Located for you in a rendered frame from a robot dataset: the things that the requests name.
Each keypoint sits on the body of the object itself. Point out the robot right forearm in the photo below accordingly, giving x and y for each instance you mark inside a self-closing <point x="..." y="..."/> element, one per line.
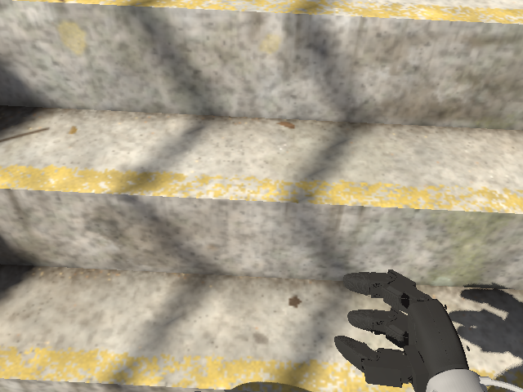
<point x="456" y="380"/>

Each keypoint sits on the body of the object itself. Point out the robot right hand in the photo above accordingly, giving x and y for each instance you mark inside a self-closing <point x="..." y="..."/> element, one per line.
<point x="430" y="341"/>

